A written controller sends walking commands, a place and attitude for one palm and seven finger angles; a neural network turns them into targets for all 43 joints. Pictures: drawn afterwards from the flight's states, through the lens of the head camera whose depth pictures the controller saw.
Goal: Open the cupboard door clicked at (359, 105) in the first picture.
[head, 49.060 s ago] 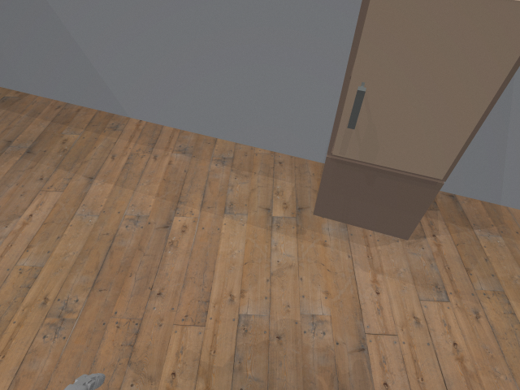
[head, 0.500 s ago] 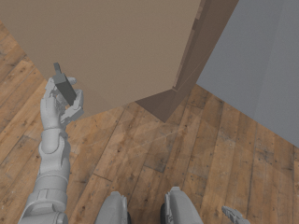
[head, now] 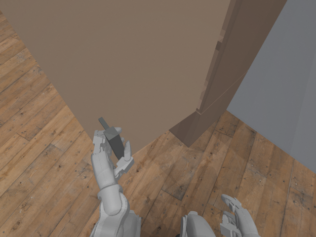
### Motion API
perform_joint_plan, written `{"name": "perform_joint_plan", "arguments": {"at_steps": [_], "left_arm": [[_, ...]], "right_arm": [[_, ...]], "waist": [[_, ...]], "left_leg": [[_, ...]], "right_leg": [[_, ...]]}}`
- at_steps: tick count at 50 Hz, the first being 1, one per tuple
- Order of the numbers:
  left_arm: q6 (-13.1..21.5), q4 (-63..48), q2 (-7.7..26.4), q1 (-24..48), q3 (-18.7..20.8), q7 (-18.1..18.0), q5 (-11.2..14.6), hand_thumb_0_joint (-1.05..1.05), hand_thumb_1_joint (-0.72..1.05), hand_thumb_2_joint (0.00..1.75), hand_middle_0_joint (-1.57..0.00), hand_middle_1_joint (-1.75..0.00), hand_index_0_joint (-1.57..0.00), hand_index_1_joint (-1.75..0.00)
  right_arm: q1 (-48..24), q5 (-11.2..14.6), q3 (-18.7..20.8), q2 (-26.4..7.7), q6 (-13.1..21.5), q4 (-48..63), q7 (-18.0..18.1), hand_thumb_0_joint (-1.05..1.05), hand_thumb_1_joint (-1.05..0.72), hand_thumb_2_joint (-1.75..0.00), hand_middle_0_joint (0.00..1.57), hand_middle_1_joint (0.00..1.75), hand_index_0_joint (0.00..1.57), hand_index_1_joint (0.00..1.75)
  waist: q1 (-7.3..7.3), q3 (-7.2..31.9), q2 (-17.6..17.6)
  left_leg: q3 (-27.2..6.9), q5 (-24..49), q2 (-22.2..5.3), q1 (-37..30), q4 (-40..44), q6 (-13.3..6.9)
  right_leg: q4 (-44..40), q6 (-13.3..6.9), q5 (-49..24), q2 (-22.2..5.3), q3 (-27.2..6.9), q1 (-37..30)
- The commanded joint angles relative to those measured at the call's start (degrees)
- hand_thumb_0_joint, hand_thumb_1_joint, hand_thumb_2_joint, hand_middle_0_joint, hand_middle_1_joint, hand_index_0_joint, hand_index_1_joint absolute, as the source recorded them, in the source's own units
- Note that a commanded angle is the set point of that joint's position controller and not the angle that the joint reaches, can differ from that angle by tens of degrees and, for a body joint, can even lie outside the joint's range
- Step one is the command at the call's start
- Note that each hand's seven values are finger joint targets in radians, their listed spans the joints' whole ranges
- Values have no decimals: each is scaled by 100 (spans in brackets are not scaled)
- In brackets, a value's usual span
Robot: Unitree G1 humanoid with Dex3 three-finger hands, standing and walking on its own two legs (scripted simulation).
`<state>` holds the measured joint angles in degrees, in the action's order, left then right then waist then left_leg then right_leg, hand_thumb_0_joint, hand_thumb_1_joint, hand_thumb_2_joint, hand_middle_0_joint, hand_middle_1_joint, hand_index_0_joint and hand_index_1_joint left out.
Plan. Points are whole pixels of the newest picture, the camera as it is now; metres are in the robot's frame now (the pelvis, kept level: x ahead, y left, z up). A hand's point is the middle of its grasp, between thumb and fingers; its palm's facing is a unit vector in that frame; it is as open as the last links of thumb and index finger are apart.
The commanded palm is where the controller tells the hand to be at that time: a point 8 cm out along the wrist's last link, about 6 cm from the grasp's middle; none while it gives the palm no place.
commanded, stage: open thumb and fingers to let go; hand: left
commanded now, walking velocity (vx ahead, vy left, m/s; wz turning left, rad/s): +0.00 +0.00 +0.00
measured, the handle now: (112, 139) +0.35 +0.14 +0.01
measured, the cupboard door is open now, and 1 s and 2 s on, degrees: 83 83 87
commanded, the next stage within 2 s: slide the hand sideways off the handle in 0.88 s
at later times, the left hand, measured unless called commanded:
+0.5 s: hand (128, 155) +0.31 +0.09 +0.00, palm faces +0.41 -0.91 -0.01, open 11.1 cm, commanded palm +0.27 +0.13 +0.00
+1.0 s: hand (127, 157) +0.31 +0.10 +0.00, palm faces +0.35 -0.94 -0.02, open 14.4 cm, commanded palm +0.27 +0.13 +0.00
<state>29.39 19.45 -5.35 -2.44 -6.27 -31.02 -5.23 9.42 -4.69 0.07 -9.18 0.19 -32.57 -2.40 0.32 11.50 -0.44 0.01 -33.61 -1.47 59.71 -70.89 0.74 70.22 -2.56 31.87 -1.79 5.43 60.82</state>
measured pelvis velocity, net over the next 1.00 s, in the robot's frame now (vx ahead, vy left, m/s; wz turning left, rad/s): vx -0.03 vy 0.02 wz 0.00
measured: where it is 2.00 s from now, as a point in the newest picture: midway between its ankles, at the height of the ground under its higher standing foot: outside the picture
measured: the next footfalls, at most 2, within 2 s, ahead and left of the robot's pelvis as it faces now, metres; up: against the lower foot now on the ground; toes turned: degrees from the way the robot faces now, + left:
none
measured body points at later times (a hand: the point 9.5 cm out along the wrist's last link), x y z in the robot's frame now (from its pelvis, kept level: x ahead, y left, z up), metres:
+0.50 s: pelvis -0.03 -0.01 -0.01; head +0.07 -0.01 +0.43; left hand +0.28 +0.14 +0.00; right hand +0.13 -0.24 -0.13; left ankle +0.00 +0.13 -0.63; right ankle +0.01 -0.09 -0.63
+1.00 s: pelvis -0.03 +0.02 -0.01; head +0.07 +0.02 +0.43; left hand +0.28 +0.14 +0.00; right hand +0.13 -0.20 -0.13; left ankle +0.00 +0.13 -0.63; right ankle +0.01 -0.09 -0.63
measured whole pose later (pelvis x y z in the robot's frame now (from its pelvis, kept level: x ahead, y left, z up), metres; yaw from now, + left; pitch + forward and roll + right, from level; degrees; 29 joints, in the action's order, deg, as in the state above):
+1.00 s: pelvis -0.03 +0.02 -0.01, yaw +0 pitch +21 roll -1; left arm 30.6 30.5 -4.9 9.3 -7.5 -35.1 -7.5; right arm 9.1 -6.0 0.2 -10.3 3.1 -36.0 -1.5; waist 0.8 10.3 -1.2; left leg 0.2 -31.8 -0.4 64.0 -74.3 -1.1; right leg 72.2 -1.2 29.4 -2.9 5.1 64.2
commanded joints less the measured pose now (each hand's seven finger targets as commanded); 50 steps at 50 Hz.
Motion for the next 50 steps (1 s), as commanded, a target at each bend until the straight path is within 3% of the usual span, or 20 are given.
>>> {"name": "perform_joint_plan", "arguments": {"at_steps": [1, 3, 4, 7, 9, 11, 14, 16, 20, 23, 25, 27, 30, 32, 35, 43, 44, 47, 49, 50], "left_arm": [[406, -953, -369, 612, -500, -118, -265, 0, 90, 90, -40, -135, -40, -135], [479, -856, 76, 1544, -221, -250, -459, 0, 90, 90, -40, -135, -40, -135], [510, -676, 179, 1477, -66, -275, -520, 0, 83, 87, -40, -134, -40, -134], [537, -508, 249, 1490, 76, -268, -465, 0, 62, 78, -38, -132, -38, -132], [547, -559, 215, 1416, 97, -182, -275, 0, 48, 72, -37, -130, -37, -130], [475, -627, 79, 1538, 10, -100, -58, 0, 34, 66, -36, -129, -36, -129], [440, -738, 182, 1728, 147, -45, 175, 0, 13, 57, -35, -127, -35, -127], [465, -683, 192, 1903, 136, -58, 172, 0, -1, 51, -33, -125, -33, -125], [548, -286, 365, 2012, 310, -114, 43, 0, -29, 39, -32, -122, -32, -122], [575, -225, 303, 2096, 259, -168, -43, 0, -50, 30, -30, -120, -30, -120], [605, -247, 238, 2251, 194, -205, -57, 0, -50, 30, -30, -120, -30, -120], [596, -232, 245, 2211, 221, -243, -73, 0, -50, 30, -28, -110, -28, -110], [572, -146, 74, 2443, 80, -307, -83, 0, -50, 30, -26, -95, -26, -95], [553, -88, 158, 2410, 177, -356, -122, 0, -50, 30, -24, -85, -24, -85], [558, -128, 8, 2476, 52, -406, -182, 0, -50, 30, -22, -70, -22, -70], [457, -66, -291, 2565, -183, -524, -315, 0, -50, 30, -15, -30, -15, -30], [447, -62, -262, 2512, -129, -536, -301, 0, -50, 30, -15, -30, -15, -30], [410, -8, -311, 2616, -176, -550, -318, 0, -50, 30, -15, -30, -15, -30], [411, -50, -434, 2847, -274, -593, -320, 0, -50, 30, -15, -30, -15, -30], [566, -119, 85, 2571, -1482, 519, -1031, 0, -50, 30, -15, -30, -15, -30]], "right_arm": [[-74, -36, 239, -611, 441, 577, 73, 0, -90, -90, 20, 30, 20, 30], [-47, -79, 253, -648, 468, 420, 129, 0, -90, -90, 20, 30, 20, 30], [-52, -82, 266, -633, 478, 383, 154, 0, -90, -90, 20, 30, 20, 30], [-57, -80, 284, -630, 516, 391, 179, 0, -90, -90, 20, 30, 20, 30], [-55, -45, 309, -645, 508, 396, 181, 0, -90, -90, 20, 30, 20, 30], [-93, -1, 308, -664, 511, 425, 179, 0, -90, -90, 20, 30, 20, 30], [-93, 34, 297, -687, 512, 427, 202, 0, -90, -90, 20, 30, 20, 30], [-87, 24, 295, -707, 533, 407, 210, 0, -90, -90, 20, 30, 20, 30], [-86, -5, 287, -715, 538, 330, 211, 0, -90, -90, 20, 30, 20, 30], [-84, -31, 289, -728, 532, 362, 181, 0, -90, -90, 20, 30, 20, 30], [-77, -32, 293, -742, 532, 355, 166, 0, -90, -90, 20, 30, 20, 30], [-56, -46, 300, -765, 529, 391, 165, 0, -90, -90, 20, 30, 20, 30], [-56, -55, 287, -766, 532, 346, 153, 0, -90, -90, 20, 30, 20, 30], [-22, -65, 287, -783, 531, 379, 165, 0, -90, -90, 20, 30, 20, 30], [-39, -78, 286, -770, 520, 363, 146, 0, -90, -90, 20, 30, 20, 30], [-48, -104, 256, -768, 522, 391, 119, 0, -90, -90, 20, 30, 20, 30], [-49, -105, 257, -770, 521, 389, 111, 0, -90, -90, 20, 30, 20, 30], [-74, -100, 252, -785, 519, 399, 126, 0, -90, -90, 20, 30, 20, 30], [-89, -97, 240, -778, 521, 364, 112, 0, -90, -90, 20, 30, 20, 30], [196, -72, 289, -1000, 446, 273, 86, 0, -90, -90, 20, 30, 20, 30]], "waist": [[226, 1753, 511], [356, 1675, 466], [292, 1672, 453], [253, 1871, 542], [203, 2079, 519], [216, 2077, 502], [228, 2063, 597], [292, 1955, 653], [288, 1742, 730], [239, 1778, 496], [258, 1813, 408], [226, 1878, 353], [299, 1814, 360], [260, 1841, 421], [254, 1975, 286], [288, 1867, 274], [246, 1889, 293], [300, 1786, 384], [324, 1781, 246], [797, 1704, 350]], "left_leg": [[-43, 1740, 261, -546, 559, -53], [-59, 1598, 257, -369, 403, -75], [-50, 1478, 271, -269, 376, -75], [-22, 1410, 292, -110, 324, -91], [13, 1418, 306, -146, 356, -76], [28, 1320, 307, -170, 398, -77], [-10, 1280, 302, -101, 397, -73], [-21, 1175, 292, -92, 398, -90], [-46, 987, 288, 62, 372, -103], [-15, 993, 293, -68, 452, -117], [-20, 982, 288, -189, 517, -117], [-38, 1063, 280, -273, 551, -124], [-48, 996, 278, -350, 600, -118], [-84, 1066, 269, -366, 631, -122], [-71, 1150, 266, -521, 659, -110], [-164, 1184, 241, -709, 749, -82], [-172, 1172, 242, -718, 758, -76], [-226, 1117, 224, -706, 779, -74], [-250, 1047, 231, -793, 814, -52], [-228, 1005, 183, -894, 567, -140]], "right_leg": [[-956, 161, -2477, 37, -480, -1742], [-932, 176, -2282, -13, -593, -1544], [-948, 188, -2122, -38, -672, -1581], [-1024, 203, -2087, -86, -824, -1831], [-1084, 231, -2198, -128, -907, -2081], [-1187, 239, -2009, -128, -931, -2132], [-1261, 264, -1939, -140, -1001, -2237], [-1282, 271, -1670, -118, -968, -2088], [-1301, 255, -1194, -118, -1008, -1867], [-1234, 204, -1122, -65, -872, -1732], [-1188, 178, -1086, -33, -756, -1633], [-1121, 152, -1170, 14, -656, -1582], [-1103, 155, -1088, 37, -546, -1427], [-1054, 131, -1121, 63, -478, -1429], [-983, 121, -1214, 78, -411, -1343], [-873, 74, -1117, 135, -203, -1027], [-868, 66, -1086, 140, -195, -1033], [-844, 62, -1006, 156, -159, -924], [-800, 59, -936, 150, -118, -798], [-832, 72, -1100, 66, -296, -668]]}}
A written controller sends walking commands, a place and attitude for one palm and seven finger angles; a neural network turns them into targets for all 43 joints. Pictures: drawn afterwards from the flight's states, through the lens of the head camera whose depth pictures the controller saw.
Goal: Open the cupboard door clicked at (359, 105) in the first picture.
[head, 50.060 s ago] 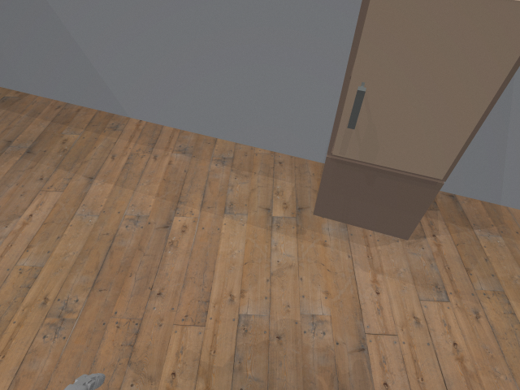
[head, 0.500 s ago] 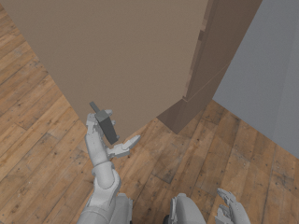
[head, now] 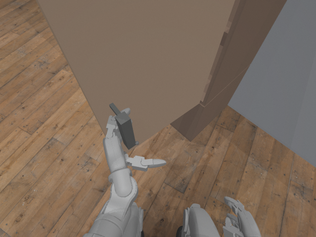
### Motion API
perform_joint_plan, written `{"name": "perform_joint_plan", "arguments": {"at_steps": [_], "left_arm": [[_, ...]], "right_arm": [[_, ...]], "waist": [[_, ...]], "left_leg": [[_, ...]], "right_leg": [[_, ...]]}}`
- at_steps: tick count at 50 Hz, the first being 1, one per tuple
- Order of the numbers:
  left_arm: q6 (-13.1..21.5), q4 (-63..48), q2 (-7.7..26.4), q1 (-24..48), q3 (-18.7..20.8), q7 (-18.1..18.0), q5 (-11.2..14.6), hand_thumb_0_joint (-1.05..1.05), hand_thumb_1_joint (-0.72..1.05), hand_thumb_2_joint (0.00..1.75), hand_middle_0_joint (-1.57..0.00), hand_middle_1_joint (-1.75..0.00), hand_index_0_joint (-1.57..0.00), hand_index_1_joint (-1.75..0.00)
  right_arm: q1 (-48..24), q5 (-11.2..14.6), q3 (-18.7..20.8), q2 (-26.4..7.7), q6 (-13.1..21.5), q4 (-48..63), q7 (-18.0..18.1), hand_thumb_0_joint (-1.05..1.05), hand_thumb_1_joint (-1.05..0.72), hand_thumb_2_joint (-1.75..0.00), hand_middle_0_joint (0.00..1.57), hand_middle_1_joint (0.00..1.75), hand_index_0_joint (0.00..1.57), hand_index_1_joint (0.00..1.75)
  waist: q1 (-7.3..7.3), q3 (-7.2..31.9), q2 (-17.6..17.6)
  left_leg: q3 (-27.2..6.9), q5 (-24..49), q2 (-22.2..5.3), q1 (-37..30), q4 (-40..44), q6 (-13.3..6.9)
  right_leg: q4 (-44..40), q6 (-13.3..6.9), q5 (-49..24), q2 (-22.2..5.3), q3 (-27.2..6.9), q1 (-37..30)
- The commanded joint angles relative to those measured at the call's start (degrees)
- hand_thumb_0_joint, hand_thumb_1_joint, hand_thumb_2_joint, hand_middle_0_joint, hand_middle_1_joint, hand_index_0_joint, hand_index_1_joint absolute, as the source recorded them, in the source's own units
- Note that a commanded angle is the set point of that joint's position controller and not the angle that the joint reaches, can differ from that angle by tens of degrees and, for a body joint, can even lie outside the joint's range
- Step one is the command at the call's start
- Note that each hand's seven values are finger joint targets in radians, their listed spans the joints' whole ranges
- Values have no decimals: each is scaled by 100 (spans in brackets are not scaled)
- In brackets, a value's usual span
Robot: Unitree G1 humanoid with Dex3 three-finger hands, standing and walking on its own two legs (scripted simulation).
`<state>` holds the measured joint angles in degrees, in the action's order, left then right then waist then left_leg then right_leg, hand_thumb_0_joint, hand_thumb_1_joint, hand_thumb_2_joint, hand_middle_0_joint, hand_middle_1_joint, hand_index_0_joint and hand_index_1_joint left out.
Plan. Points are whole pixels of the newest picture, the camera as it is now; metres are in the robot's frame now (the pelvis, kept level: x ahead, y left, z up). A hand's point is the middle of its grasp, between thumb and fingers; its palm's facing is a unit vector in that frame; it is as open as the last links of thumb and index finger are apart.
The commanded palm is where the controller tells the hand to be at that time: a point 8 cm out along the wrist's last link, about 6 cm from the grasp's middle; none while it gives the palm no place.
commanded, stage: slide the hand sideways off the handle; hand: left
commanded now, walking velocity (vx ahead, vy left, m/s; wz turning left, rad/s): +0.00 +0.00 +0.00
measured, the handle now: (122, 126) +0.38 +0.12 +0.02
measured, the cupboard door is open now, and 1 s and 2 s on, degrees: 83 87 87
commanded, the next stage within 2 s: draw the hand back to the body in 1.18 s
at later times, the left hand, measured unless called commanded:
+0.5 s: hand (132, 165) +0.28 +0.08 +0.01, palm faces -0.07 -1.00 +0.00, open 16.2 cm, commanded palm +0.26 +0.14 +0.01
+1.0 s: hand (112, 182) +0.24 +0.12 +0.01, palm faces -0.03 -1.00 -0.05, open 16.2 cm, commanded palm +0.22 +0.18 +0.01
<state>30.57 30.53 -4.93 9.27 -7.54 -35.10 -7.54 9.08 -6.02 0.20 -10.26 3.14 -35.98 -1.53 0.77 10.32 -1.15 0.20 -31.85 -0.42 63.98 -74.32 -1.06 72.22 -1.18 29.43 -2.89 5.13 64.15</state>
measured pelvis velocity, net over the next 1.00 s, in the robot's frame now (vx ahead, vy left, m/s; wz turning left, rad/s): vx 0.01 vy -0.01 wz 0.00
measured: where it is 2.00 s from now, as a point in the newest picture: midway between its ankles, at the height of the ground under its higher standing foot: outside the picture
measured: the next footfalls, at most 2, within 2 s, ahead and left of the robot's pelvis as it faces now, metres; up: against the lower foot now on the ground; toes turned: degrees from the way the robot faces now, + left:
none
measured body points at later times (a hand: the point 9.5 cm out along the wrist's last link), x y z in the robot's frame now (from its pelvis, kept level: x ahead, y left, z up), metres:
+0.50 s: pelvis +0.01 +0.02 -0.01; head +0.10 +0.02 +0.43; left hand +0.28 +0.13 +0.01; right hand +0.19 -0.21 -0.11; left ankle +0.03 +0.11 -0.62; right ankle +0.05 -0.11 -0.62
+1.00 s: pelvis +0.01 -0.01 -0.02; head +0.11 -0.01 +0.42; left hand +0.24 +0.17 +0.02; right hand +0.21 -0.24 -0.11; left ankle +0.03 +0.11 -0.62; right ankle +0.05 -0.12 -0.62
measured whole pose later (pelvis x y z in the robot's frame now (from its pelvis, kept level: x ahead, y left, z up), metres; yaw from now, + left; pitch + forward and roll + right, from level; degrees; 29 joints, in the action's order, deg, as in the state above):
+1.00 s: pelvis +0.01 -0.01 -0.02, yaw +0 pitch +22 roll -1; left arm 27.8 -0.1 8.9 -21.0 -2.4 4.5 6.6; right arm 10.7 -0.8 0.2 -12.7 1.9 -25.8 0.8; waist -0.8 11.0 -1.3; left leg -0.9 -36.1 -1.0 66.2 -80.2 -0.1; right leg 78.3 -2.2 33.8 -2.3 5.9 66.5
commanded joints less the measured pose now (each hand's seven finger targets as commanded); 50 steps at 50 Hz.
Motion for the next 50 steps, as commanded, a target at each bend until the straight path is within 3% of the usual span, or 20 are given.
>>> {"name": "perform_joint_plan", "arguments": {"at_steps": [1, 2, 3, 5, 6, 8, 10, 11, 13, 16, 17, 23, 25, 30, 33, 34, 37, 41, 42, 50], "left_arm": [[641, -1499, 468, 1711, -868, 1487, -585, 0, -50, 30, -15, -30, -15, -30], [772, -1742, 719, 1772, -748, 1867, -509, 0, -50, 30, -15, -30, -15, -30], [811, -1862, 656, 1690, -871, 2191, -403, 0, -50, 30, -15, -30, -15, -30], [764, -1892, 522, 1502, -1097, 2954, -17, 0, -50, 30, -15, -30, -15, -30], [647, -1951, 336, 1427, -1123, 3194, 362, 0, -50, 30, -15, -30, -15, -30], [349, -1982, 59, 1060, -996, 3421, 1042, 0, -50, 30, -15, -30, -15, -30], [93, -2093, 107, 524, -704, 3418, 1414, 0, -50, 30, -15, -30, -15, -30], [21, -2145, 129, 274, -635, 3361, 1454, 0, -50, 30, -15, -30, -15, -30], [48, -2469, 338, -134, -488, 3174, 1292, 0, -50, 30, -15, -30, -15, -30], [185, -2585, 469, -478, -459, 2902, 950, 0, -50, 30, -15, -30, -15, -30], [241, -2592, 731, -712, -241, 2812, 838, 0, -50, 30, -15, -30, -15, -30], [412, -3056, 915, -996, -162, 2721, 546, 0, -50, 30, -15, -30, -15, -30], [361, -3247, 884, -1172, -218, 2819, 616, 0, -50, 30, -15, -30, -15, -30], [152, -3668, 990, -1434, -89, 3137, 961, 0, -50, 30, -15, -30, -15, -30], [77, -3825, 1057, -1921, 43, 3281, 1097, 0, -50, 30, -15, -30, -15, -30], [59, -3855, 1034, -1945, -2, 3321, 1131, 0, -50, 30, -15, -30, -15, -30], [40, -3913, 1251, -2353, 217, 3414, 1170, 0, -50, 30, -15, -30, -15, -30], [98, -4041, 1390, -2450, 323, 3580, 1178, 0, -50, 30, -15, -30, -15, -30], [108, -4058, 1572, -2619, 519, 3627, 1205, 0, -50, 30, -15, -30, -15, -30], [159, -4417, 1772, -3180, 899, 4128, 1664, 0, -50, 30, -15, -30, -15, -30]], "right_arm": [[289, 115, 284, -835, 102, 712, 18, 0, -90, -90, 20, 30, 20, 30], [273, 115, 299, -883, 57, 774, 41, 0, -90, -90, 20, 30, 20, 30], [201, 163, 304, -868, 39, 850, 49, 0, -90, -90, 20, 30, 20, 30], [179, 292, 292, -919, 47, 959, 73, 0, -90, -90, 20, 30, 20, 30], [146, 383, 266, -917, 50, 1050, 79, 0, -90, -90, 20, 30, 20, 30], [102, 519, 240, -931, 72, 1166, 95, 0, -90, -90, 20, 30, 20, 30], [105, 590, 244, -975, 40, 1293, 99, 0, -90, -90, 20, 30, 20, 30], [97, 603, 247, -978, 29, 1371, 92, 0, -90, -90, 20, 30, 20, 30], [82, 566, 251, -970, 23, 1487, 49, 0, -90, -90, 20, 30, 20, 30], [93, 488, 254, -919, -18, 1539, -47, 0, -90, -90, 20, 30, 20, 30], [100, 463, 253, -930, -31, 1580, -60, 0, -90, -90, 20, 30, 20, 30], [14, 421, 255, -883, -106, 1712, -116, 0, -90, -90, 20, 30, 20, 30], [14, 446, 241, -869, -134, 1757, -101, 0, -90, -90, 20, 30, 20, 30], [37, 510, 234, -877, -132, 1795, 28, 0, -90, -90, 20, 30, 20, 30], [50, 522, 221, -859, -89, 1831, 83, 0, -90, -90, 20, 30, 20, 30], [61, 527, 225, -858, -74, 1834, 95, 0, -90, -90, 20, 30, 20, 30], [63, 530, 221, -856, -25, 1884, 137, 0, -90, -90, 20, 30, 20, 30], [92, 513, 227, -836, 43, 1874, 168, 0, -90, -90, 20, 30, 20, 30], [55, 524, 238, -857, 61, 1891, 194, 0, -90, -90, 20, 30, 20, 30], [39, 576, 260, -854, 213, 1895, 292, 0, -90, -90, 20, 30, 20, 30]], "waist": [[594, 1963, 280], [462, 2277, 53], [430, 2408, -49], [510, 2223, -76], [482, 2098, -93], [382, 1934, -76], [256, 1896, 186], [200, 1828, 350], [35, 1997, 223], [52, 1679, 379], [-49, 1669, 429], [-91, 1781, 104], [-90, 1810, -5], [3, 1845, 187], [-73, 1941, 173], [-7, 1852, 277], [-73, 1805, 330], [-3, 1675, 349], [-75, 1693, 281], [-81, 1733, 168]], "left_leg": [[-268, 886, 110, -1213, 870, 17], [-290, 1053, 128, -1333, 855, 22], [-301, 1041, 130, -1479, 855, 25], [-394, 965, 102, -1656, 925, 35], [-430, 850, 104, -1690, 1018, 42], [-534, 817, 88, -1844, 1241, 90], [-577, 948, 87, -1807, 1361, 111], [-556, 973, 92, -1706, 1377, 104], [-570, 1297, 83, -1749, 1324, 149], [-493, 1265, 97, -1415, 1162, 140], [-500, 1295, 106, -1269, 1137, 136], [-408, 1107, 135, -1197, 971, 146], [-403, 1105, 141, -1249, 979, 148], [-399, 1164, 145, -1227, 896, 87], [-411, 1418, 148, -1229, 862, 97], [-390, 1393, 156, -1169, 811, 81], [-357, 1349, 181, -947, 754, 53], [-284, 1151, 191, -771, 616, 33], [-272, 1176, 199, -682, 573, 22], [-166, 1105, 207, -479, 378, 1]], "right_leg": [[-958, -129, -986, 138, -283, -1146], [-825, -179, -1150, 147, -313, -1215], [-818, -172, -1127, 154, -315, -1167], [-845, -178, -946, 170, -267, -985], [-900, -176, -807, 194, -229, -939], [-927, -165, -692, 244, -110, -901], [-910, -148, -783, 266, -29, -1055], [-912, -139, -789, 271, -15, -1135], [-704, -154, -887, 252, 0, -1038], [-623, -147, -847, 249, -48, -953], [-567, -174, -837, 255, -67, -1004], [-458, -183, -737, 256, -175, -901], [-478, -180, -767, 263, -177, -935], [-565, -130, -919, 303, -176, -1097], [-477, -131, -1119, 310, -149, -1186], [-510, -112, -1162, 307, -163, -1182], [-506, -123, -1181, 308, -194, -1309], [-535, -92, -1110, 296, -265, -1255], [-510, -110, -1107, 305, -291, -1290], [-595, -64, -1136, 304, -452, -1468]]}}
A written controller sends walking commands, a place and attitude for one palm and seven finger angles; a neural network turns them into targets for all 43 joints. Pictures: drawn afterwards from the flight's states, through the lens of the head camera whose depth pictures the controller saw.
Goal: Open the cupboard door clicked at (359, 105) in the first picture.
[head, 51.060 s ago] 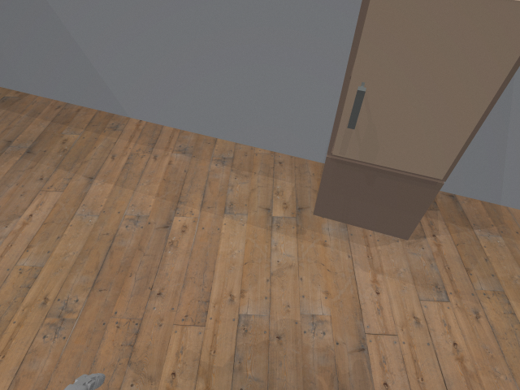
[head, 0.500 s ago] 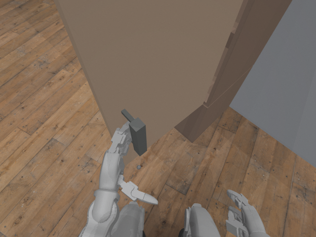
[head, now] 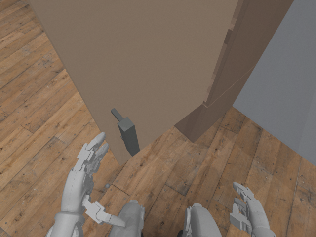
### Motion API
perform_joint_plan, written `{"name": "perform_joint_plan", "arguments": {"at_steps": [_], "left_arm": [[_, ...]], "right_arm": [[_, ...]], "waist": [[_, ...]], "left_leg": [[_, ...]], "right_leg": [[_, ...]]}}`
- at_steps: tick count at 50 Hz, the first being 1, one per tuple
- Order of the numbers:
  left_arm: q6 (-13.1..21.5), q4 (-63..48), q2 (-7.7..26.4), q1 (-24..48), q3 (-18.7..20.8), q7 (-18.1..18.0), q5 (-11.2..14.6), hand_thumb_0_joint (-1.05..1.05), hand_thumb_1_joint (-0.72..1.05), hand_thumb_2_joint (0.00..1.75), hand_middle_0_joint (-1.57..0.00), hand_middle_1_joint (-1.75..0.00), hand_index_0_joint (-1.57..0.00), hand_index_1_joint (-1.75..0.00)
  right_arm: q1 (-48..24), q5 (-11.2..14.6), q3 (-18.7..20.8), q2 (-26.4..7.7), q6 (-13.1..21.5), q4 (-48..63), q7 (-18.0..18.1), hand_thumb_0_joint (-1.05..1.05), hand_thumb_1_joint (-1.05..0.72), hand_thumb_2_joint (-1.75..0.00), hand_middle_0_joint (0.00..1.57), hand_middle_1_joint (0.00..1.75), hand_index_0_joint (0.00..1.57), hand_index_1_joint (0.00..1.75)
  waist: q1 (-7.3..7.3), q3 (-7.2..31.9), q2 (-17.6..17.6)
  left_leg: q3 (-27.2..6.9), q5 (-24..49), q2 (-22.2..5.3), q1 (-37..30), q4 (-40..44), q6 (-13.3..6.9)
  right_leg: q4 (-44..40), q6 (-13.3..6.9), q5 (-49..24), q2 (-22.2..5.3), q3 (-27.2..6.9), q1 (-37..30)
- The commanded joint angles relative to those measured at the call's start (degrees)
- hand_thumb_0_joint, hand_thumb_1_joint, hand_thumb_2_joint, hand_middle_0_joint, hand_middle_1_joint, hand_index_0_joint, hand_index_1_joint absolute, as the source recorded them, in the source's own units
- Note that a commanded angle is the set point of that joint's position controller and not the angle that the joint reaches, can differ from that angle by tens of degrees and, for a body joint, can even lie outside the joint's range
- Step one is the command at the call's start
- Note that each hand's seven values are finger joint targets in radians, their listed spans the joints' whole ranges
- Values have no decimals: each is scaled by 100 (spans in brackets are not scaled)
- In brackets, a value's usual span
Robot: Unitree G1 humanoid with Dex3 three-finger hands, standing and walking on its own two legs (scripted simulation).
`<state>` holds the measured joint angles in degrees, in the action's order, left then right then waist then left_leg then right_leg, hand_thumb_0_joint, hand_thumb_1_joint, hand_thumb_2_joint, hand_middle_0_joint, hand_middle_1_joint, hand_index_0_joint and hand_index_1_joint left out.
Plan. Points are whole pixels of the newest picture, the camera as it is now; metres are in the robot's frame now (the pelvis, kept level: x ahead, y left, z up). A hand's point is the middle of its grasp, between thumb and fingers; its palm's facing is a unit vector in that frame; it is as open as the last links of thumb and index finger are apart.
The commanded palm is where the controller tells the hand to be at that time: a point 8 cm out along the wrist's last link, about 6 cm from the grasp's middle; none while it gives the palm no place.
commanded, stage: slide the hand sideways off the handle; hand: left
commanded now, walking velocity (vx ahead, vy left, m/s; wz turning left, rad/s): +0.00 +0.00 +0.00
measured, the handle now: (124, 132) +0.35 +0.11 +0.04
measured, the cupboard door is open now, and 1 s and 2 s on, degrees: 87 87 87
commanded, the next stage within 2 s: draw the hand back to the body in 0.18 s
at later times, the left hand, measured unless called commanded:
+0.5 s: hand (76, 186) +0.21 +0.17 +0.08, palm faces -0.02 -1.00 -0.08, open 16.3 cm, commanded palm +0.19 +0.23 +0.09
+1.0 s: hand (11, 170) +0.22 +0.24 +0.17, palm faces +0.18 -0.92 -0.36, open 14.7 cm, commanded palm +0.19 +0.29 +0.20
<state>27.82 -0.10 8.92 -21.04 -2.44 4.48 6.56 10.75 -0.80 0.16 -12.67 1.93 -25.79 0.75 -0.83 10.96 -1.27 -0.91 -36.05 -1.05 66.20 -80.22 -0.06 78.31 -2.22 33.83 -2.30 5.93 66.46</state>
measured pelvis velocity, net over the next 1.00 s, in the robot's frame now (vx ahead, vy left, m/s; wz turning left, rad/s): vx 0.04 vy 0.04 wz -0.02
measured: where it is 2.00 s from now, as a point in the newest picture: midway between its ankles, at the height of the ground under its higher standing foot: outside the picture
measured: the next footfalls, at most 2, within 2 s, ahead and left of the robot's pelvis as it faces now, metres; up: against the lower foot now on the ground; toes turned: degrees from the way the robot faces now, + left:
none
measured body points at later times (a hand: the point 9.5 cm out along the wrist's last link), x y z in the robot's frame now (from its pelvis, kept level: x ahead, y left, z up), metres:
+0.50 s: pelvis +0.00 +0.01 +0.01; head +0.07 +0.00 +0.46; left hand +0.21 +0.23 +0.09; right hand +0.18 -0.22 -0.07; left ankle +0.02 +0.12 -0.60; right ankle +0.03 -0.10 -0.60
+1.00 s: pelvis +0.04 +0.04 +0.10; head +0.04 +0.02 +0.55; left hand +0.20 +0.29 +0.19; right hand +0.21 -0.19 +0.03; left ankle +0.02 +0.12 -0.60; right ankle +0.03 -0.10 -0.60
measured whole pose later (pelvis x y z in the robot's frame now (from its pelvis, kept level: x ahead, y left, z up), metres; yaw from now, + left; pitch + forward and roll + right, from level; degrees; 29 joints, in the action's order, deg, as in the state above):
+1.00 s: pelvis +0.04 +0.04 +0.10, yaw -1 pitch +8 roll -3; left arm 0.7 -22.7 18.2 -37.1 6.2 -5.7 3.3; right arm 17.3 1.6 -2.0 -12.4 2.8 -24.2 6.7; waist -1.3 9.0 -4.3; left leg 1.4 -28.3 -0.3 32.0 -52.4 -2.7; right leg 48.3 1.3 24.3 -1.6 3.9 31.6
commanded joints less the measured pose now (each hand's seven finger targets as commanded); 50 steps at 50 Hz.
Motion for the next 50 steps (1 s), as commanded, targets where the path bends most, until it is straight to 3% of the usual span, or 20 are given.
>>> {"name": "perform_joint_plan", "arguments": {"at_steps": [1, 6, 9, 13, 14, 17, 20, 25, 28, 34, 39, 40, 41, 42, 43, 45, 47, 49, 50], "left_arm": [[436, -1392, 440, -101, 450, 214, 301, 0, -50, 30, -15, -30, -15, -30], [399, -1318, 648, -221, 753, 516, 474, 0, -50, 30, -15, -30, -15, -30], [425, -1493, 660, -193, 746, 676, 584, 0, -50, 30, -15, -30, -15, -30], [353, -1484, 598, -100, 672, 741, 659, 0, -50, 30, -15, -30, -15, -30], [314, -1429, 740, -49, 831, 720, 669, 0, -50, 30, -15, -30, -15, -30], [158, -2303, 1250, -247, 1244, 633, 702, 0, -50, 30, -15, -30, -15, -30], [-205, -2607, 1222, -648, 1371, 558, 771, 0, -50, 30, -15, -30, -15, -30], [-735, -2297, 826, -907, 1122, 584, 874, 0, -50, 30, -15, -30, -15, -30], [-804, -2159, 828, -822, 1037, 665, 876, 0, -50, 30, -15, -30, -15, -30], [-635, -2681, 1239, -739, 1342, 702, 906, 0, -50, 30, -15, -30, -15, -30], [-734, -2940, 1338, -997, 1602, 659, 1009, 0, -32, 37, -16, -30, -16, -30], [-1376, -2975, 2249, -1370, 1836, -154, 86, 0, -29, 39, -16, -30, -16, -30], [-1699, -3317, 1675, -1491, 1496, -518, -22, 0, -26, 40, -16, -30, -16, -30], [-1903, -3352, 1528, -1531, 1407, -706, -73, 0, -22, 42, -16, -30, -16, -30], [-2079, -3294, 1272, -1629, 1146, -837, -185, 0, -18, 43, -16, -30, -16, -30], [-2284, -3537, 1440, -1603, 1241, -1060, -303, 0, -12, 47, -16, -30, -16, -30], [-2416, -3520, 1551, -1511, 1322, -1198, -373, 0, -5, 50, -17, -30, -17, -30], [-2504, -3504, 1633, -1345, 1411, -1303, -421, 0, 2, 52, -17, -30, -17, -30], [-2525, -3528, 1679, -1260, 1467, -1338, -444, 0, 6, 54, -17, -30, -17, -30]], "right_arm": [[-126, 63, 267, -619, 357, 866, 84, 0, -90, -90, 20, 30, 20, 30], [-142, 105, 306, -647, 431, 823, 163, 0, -90, -90, 20, 30, 20, 30], [-158, 115, 304, -650, 508, 809, 193, 0, -90, -90, 20, 30, 20, 30], [-165, 110, 294, -685, 587, 804, 221, 0, -90, -90, 20, 30, 20, 30], [-134, 116, 300, -699, 586, 779, 230, 0, -90, -90, 20, 30, 20, 30], [-97, 148, 314, -696, 564, 967, 269, 0, -90, -90, 20, 30, 20, 30], [-5, 228, 304, -616, 471, 1045, 301, 0, -90, -90, 20, 30, 20, 30], [16, 315, 230, -632, 393, 1066, 362, 0, -90, -90, 20, 30, 20, 30], [46, 307, 190, -694, 447, 1088, 419, 0, -90, -90, 20, 30, 20, 30], [196, 288, 103, -699, 607, 1154, 465, 0, -90, -90, 20, 30, 20, 30], [229, 345, 83, -662, 683, 1151, 426, 0, -90, -90, 20, 30, 20, 30], [238, 290, 141, -624, 507, 1150, 573, 0, -90, -90, 20, 30, 20, 30], [232, 286, 72, -519, 451, 1270, 615, 0, -90, -90, 20, 30, 20, 30], [197, 272, 74, -521, 437, 1235, 617, 0, -90, -90, 20, 30, 20, 30], [210, 282, 33, -492, 388, 1169, 607, 0, -90, -90, 20, 30, 20, 30], [254, 274, 21, -542, 337, 1125, 600, 0, -90, -90, 20, 30, 20, 30], [231, 235, -5, -573, 353, 1068, 608, 0, -90, -90, 20, 30, 20, 30], [258, 221, -12, -603, 380, 1021, 630, 0, -90, -90, 20, 30, 20, 30], [230, 228, -20, -622, 395, 998, 644, 0, -90, -90, 20, 30, 20, 30]], "waist": [[108, 1652, 247], [139, 1517, 375], [129, 1555, 93], [189, 1464, 145], [192, 1413, 195], [-84, 1943, -157], [-123, 2013, -129], [156, 1072, 132], [261, 677, 287], [131, 559, -271], [16, 623, -545], [-325, 836, -593], [-136, 560, -672], [-116, 422, -572], [-46, 100, -720], [-48, 166, -666], [-47, 84, -257], [-25, 63, -54], [-27, -29, -119]], "left_leg": [[-66, 1478, 264, -636, 934, -103], [-41, 1236, 239, -324, 760, -115], [-48, 1309, 236, -387, 714, -116], [-77, 1146, 224, -298, 661, -132], [-81, 1063, 213, -253, 662, -126], [-59, 1335, 227, -734, 1005, -137], [-42, 1636, 241, -1228, 1390, -132], [-129, 1237, 233, -1486, 1893, -123], [-193, 1080, 216, -1639, 2117, -129], [-235, 1273, 198, -2374, 2669, -80], [-262, 1824, 147, -2903, 3016, -13], [-175, 1860, -13, -3074, 3460, -38], [-168, 1905, 6, -3203, 3565, -27], [-224, 1932, -2, -3176, 3620, -25], [-198, 2091, -32, -3282, 3678, -19], [-233, 2648, -96, -3632, 3761, 0], [-256, 2981, -112, -3797, 3889, -16], [-222, 3011, -129, -4023, 4039, -28], [-223, 2971, -144, -4140, 4137, -24]], "right_leg": [[-1214, 49, -1513, 243, -553, -1704], [-1325, 86, -1078, 223, -744, -1679], [-1278, 64, -1108, 223, -765, -1595], [-1318, 79, -764, 227, -765, -1417], [-1331, 79, -613, 233, -758, -1358], [-1443, 36, -835, 258, -741, -1880], [-1665, 74, -1347, 277, -613, -2337], [-2196, 138, -898, 337, -345, -2256], [-2431, 141, -669, 343, -277, -2254], [-2615, 68, -933, 377, -136, -2573], [-2773, 49, -1436, 411, -47, -3022], [-3067, -7, -1440, 218, -418, -3370], [-3163, 25, -1480, 208, -340, -3362], [-3245, 32, -1496, 205, -308, -3437], [-3289, 51, -1553, 194, -271, -3445], [-3410, 66, -1856, 204, -225, -3653], [-3601, 73, -2079, 219, -202, -3940], [-3763, 105, -2193, 197, -200, -4165], [-3854, 109, -2162, 195, -209, -4189]]}}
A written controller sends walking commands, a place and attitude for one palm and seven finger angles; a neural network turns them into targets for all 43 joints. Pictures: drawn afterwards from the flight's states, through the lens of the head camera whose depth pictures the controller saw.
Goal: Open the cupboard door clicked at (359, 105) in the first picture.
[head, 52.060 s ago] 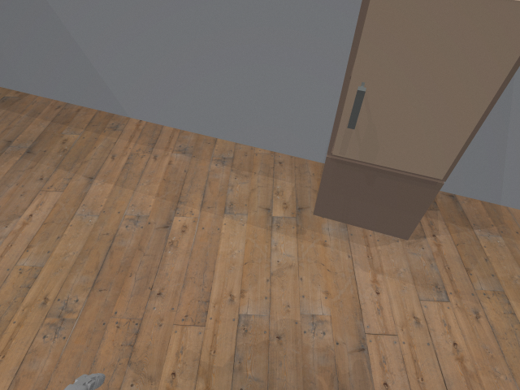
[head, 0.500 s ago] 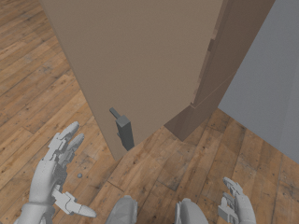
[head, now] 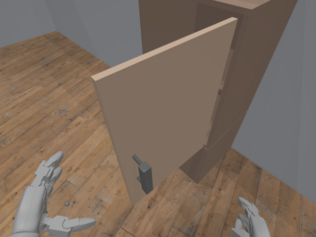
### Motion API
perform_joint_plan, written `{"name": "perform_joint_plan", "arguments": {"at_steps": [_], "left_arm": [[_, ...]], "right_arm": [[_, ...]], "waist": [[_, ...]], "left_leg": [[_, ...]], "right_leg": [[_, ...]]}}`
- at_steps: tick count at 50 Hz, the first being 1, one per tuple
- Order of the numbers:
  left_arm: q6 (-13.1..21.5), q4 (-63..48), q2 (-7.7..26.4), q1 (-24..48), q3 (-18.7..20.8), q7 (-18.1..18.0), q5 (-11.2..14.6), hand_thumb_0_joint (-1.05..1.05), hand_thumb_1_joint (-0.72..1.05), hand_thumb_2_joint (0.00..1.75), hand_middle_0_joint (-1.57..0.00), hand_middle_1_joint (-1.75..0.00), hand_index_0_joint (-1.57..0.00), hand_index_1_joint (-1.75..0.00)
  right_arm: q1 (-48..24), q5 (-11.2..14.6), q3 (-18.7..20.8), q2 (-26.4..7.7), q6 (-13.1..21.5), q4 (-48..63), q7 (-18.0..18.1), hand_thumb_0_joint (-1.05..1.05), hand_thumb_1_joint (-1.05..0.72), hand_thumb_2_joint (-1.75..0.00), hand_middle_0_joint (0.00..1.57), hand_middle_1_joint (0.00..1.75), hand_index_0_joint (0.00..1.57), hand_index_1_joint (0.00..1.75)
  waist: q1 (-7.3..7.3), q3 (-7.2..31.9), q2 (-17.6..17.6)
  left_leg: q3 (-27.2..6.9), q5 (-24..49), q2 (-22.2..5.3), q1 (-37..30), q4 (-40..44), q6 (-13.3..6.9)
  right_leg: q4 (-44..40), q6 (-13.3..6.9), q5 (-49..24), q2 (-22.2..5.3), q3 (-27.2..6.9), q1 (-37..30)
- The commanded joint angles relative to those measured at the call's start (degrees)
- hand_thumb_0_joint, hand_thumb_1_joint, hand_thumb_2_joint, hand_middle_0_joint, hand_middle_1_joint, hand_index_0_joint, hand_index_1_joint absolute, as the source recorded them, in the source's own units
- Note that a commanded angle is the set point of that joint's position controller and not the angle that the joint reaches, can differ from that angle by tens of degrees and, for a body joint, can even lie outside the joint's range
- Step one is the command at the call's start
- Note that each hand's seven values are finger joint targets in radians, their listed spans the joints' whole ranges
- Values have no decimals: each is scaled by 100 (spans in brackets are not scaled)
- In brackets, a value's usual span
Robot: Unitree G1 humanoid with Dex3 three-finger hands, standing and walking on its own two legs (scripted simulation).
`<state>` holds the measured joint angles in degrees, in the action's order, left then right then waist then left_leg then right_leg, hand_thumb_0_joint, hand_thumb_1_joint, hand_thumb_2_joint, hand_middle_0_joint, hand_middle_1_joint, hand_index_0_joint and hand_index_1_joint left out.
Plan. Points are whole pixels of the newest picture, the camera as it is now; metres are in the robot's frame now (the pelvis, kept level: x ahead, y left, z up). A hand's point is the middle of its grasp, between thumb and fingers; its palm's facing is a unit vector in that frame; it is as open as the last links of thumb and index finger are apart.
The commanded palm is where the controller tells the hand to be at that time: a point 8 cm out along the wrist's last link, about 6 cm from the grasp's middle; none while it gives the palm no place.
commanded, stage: draw the hand back to the body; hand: left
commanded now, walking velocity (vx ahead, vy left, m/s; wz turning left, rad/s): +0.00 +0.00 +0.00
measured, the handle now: (141, 174) +0.32 +0.08 -0.05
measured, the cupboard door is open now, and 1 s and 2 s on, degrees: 87 87 87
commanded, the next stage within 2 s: step back with the hand held close in 0.86 s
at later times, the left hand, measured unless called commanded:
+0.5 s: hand (16, 159) +0.20 +0.26 +0.20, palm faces +0.46 -0.79 -0.41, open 8.9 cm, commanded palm +0.15 +0.29 +0.22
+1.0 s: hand (22, 165) +0.19 +0.24 +0.21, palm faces +0.46 -0.80 -0.39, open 7.4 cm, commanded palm +0.14 +0.27 +0.22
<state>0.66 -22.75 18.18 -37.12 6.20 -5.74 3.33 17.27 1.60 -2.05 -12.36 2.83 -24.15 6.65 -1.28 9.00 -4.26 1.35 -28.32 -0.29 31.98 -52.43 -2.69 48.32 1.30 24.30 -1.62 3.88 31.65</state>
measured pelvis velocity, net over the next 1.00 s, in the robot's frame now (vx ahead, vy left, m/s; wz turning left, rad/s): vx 0.00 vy -0.02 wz -0.02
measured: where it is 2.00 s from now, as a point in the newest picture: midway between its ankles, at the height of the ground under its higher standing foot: outside the picture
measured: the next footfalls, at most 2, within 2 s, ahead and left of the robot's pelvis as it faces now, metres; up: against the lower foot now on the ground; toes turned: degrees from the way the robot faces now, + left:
right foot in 1.90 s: -0.11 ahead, -0.12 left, +0.00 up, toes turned +4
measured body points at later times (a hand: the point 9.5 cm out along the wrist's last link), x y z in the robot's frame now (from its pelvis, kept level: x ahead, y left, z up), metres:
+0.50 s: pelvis +0.01 -0.01 +0.04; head -0.01 -0.03 +0.49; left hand +0.17 +0.30 +0.23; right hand +0.20 -0.23 -0.03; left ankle -0.02 +0.08 -0.69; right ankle +0.00 -0.14 -0.69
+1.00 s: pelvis +0.00 -0.02 +0.05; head -0.03 -0.05 +0.50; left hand +0.16 +0.28 +0.23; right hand +0.18 -0.25 -0.04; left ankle -0.02 +0.08 -0.69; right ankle +0.00 -0.14 -0.69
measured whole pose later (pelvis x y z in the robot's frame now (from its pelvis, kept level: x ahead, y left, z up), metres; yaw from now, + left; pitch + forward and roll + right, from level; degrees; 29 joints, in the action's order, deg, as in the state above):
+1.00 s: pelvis +0.00 -0.02 +0.05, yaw -1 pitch -5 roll -1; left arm 3.8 -21.5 19.2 -25.4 19.5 -6.3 3.5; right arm 11.7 -0.2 -1.1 -12.9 7.7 -37.2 4.8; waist -4.2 -1.7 -4.3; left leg 2.7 -15.6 -1.0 3.6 -24.6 -0.8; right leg 22.1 -0.4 12.2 0.3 2.8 4.5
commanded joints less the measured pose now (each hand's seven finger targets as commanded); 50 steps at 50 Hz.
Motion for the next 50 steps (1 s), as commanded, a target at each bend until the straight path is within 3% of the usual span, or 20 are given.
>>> {"name": "perform_joint_plan", "arguments": {"at_steps": [1, 3, 5, 11, 13, 16, 24, 25, 28, 32, 36, 37, 44, 47, 48, 49, 50], "left_arm": [[171, -1234, 788, 449, 667, -349, -125, 0, 9, 55, -17, -30, -17, -30], [165, -1231, 873, 662, 792, -390, -138, 0, 17, 58, -17, -30, -17, -30], [195, -1382, 919, 805, 890, -404, -140, 0, 23, 62, -18, -30, -18, -30], [250, -1524, 1004, 729, 1222, -357, -98, 0, 44, 70, -18, -30, -18, -30], [245, -1348, 1023, 803, 1357, -326, -62, 0, 51, 74, -19, -30, -19, -30], [330, -1322, 1158, 1023, 1642, -306, -32, 0, 62, 78, -19, -30, -19, -30], [568, -1541, 1459, 1609, 2201, -283, 41, 0, 90, 90, -20, -30, -20, -30], [567, -1270, 1211, 1454, 2031, -247, 45, 0, 90, 90, -20, -30, -20, -30], [528, -906, 918, 1299, 1766, -153, 68, 0, 90, 90, -20, -30, -20, -30], [595, -1012, 1204, 1468, 1975, -156, 46, 0, 90, 90, -20, -30, -20, -30], [689, -1486, 1337, 1603, 2076, -195, 4, 0, 90, 90, -20, -30, -20, -30], [691, -1470, 1404, 1609, 2126, -210, 7, 0, 90, 90, -20, -30, -20, -30], [667, -1086, 1144, 1687, 1917, -176, 8, 0, 90, 90, -20, -30, -20, -30], [675, -916, 1137, 1602, 1942, -152, 21, 0, 90, 90, -20, -30, -20, -30], [695, -996, 1102, 1637, 1898, -138, 19, 0, 90, 90, -20, -30, -20, -30], [741, -1235, 1286, 2004, 2005, -159, 18, 0, 90, 90, -20, -30, -20, -30], [990, -1376, 1848, 2399, 2650, -202, -47, 0, 90, 90, -20, -30, -20, -30]], "right_arm": [[-423, -22, 188, -651, 326, 795, 62, 0, -90, -90, 20, 30, 20, 30], [-504, -20, 150, -668, 385, 712, 80, 0, -90, -90, 20, 30, 20, 30], [-522, -21, 131, -670, 469, 638, 71, 0, -90, -90, 20, 30, 20, 30], [-633, -53, 120, -647, 686, 343, -48, 0, -90, -90, 20, 30, 20, 30], [-760, -62, 137, -658, 693, 276, -62, 0, -90, -90, 20, 30, 20, 30], [-830, -74, 141, -649, 713, 166, -92, 0, -90, -90, 20, 30, 20, 30], [-1079, -115, 191, -648, 791, -66, -135, 0, -90, -90, 20, 30, 20, 30], [-1068, -116, 197, -631, 795, -114, -153, 0, -90, -90, 20, 30, 20, 30], [-1100, -108, 246, -682, 730, -162, -208, 0, -90, -90, 20, 30, 20, 30], [-1200, -135, 291, -706, 679, -166, -194, 0, -90, -90, 20, 30, 20, 30], [-1273, -167, 276, -641, 767, -181, -175, 0, -90, -90, 20, 30, 20, 30], [-1272, -182, 270, -649, 779, -217, -169, 0, -90, -90, 20, 30, 20, 30], [-1344, -148, 279, -628, 808, -320, -161, 0, -90, -90, 20, 30, 20, 30], [-1340, -168, 302, -637, 807, -348, -159, 0, -90, -90, 20, 30, 20, 30], [-1349, -163, 301, -636, 804, -336, -170, 0, -90, -90, 20, 30, 20, 30], [-1391, -171, 294, -646, 827, -337, -170, 0, -90, -90, 20, 30, 20, 30], [-1273, -118, 278, -731, 700, -135, -154, 0, -90, -90, 20, 30, 20, 30]], "waist": [[15, 110, 230], [-22, -49, 244], [-65, -23, 15], [-166, -98, -43], [-175, -351, 184], [-210, -514, 63], [-272, -432, -151], [-236, -631, -52], [-207, -904, 243], [-269, -713, 309], [-298, -374, -127], [-308, -357, -38], [-241, -995, 3], [-279, -934, 234], [-267, -873, 130], [-266, -815, 150], [17, -1228, 429]], "left_leg": [[-439, 2104, -219, -798, 1460, 232], [-450, 2110, -214, -934, 1650, 242], [-466, 2207, -222, -1164, 1833, 274], [-416, 3348, -269, -1708, 2178, 394], [-342, 3203, -261, -1719, 2324, 356], [-291, 2991, -241, -1834, 2544, 338], [-110, 2854, -172, -2241, 2862, 239], [-93, 2845, -182, -2243, 2891, 240], [-70, 2730, -207, -2259, 3005, 209], [-43, 2472, -167, -2351, 3097, 155], [3, 2673, -107, -2565, 3080, 149], [-9, 2654, -101, -2543, 3082, 156], [22, 2248, -114, -2525, 3203, 143], [16, 2284, -116, -2560, 3235, 130], [11, 2269, -115, -2598, 3257, 132], [-8, 2237, -102, -2614, 3263, 127], [-37, 1767, -175, -2239, 3047, 60]], "right_leg": [[-951, -239, -1189, 115, -5, -795], [-1108, -248, -1196, 102, -16, -977], [-1228, -252, -1216, 93, -27, -1160], [-1600, -239, -1889, 100, -13, -1795], [-1788, -241, -1976, 104, -18, -1952], [-2010, -254, -1926, 125, -45, -2118], [-2424, -268, -2206, 121, -154, -2620], [-2474, -251, -2181, 125, -135, -2538], [-2605, -228, -2134, 134, -127, -2525], [-2729, -236, -2015, 135, -186, -2705], [-2737, -248, -2265, 119, -245, -2867], [-2773, -258, -2272, 113, -247, -2940], [-3032, -226, -1808, 150, -283, -2595], [-3059, -222, -1823, 148, -266, -2684], [-3044, -214, -1796, 143, -276, -2691], [-3058, -215, -1794, 144, -297, -2711], [-3388, -222, -2049, -100, -985, -2051]]}}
